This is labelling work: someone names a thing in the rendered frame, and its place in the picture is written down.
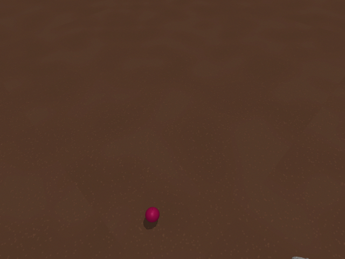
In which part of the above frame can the ball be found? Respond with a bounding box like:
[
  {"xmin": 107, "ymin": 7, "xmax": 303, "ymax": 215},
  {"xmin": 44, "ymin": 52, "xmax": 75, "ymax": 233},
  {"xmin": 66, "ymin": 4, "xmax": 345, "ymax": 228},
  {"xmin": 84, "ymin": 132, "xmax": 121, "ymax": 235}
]
[{"xmin": 145, "ymin": 207, "xmax": 160, "ymax": 222}]

